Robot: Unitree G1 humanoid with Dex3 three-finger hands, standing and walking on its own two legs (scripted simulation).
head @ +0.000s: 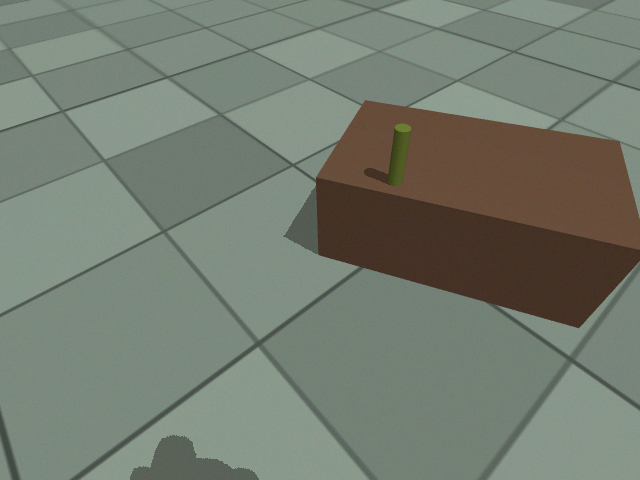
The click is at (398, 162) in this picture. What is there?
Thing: slim round
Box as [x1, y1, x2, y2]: [388, 124, 410, 185]
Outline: 406,124 398,124 395,126 388,174 388,183 391,185 399,185 402,180 410,133 410,127
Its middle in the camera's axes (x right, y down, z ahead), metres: +0.26 -0.27 +1.26
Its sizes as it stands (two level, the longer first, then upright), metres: 0.051 0.051 0.209
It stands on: a support 0.42 m high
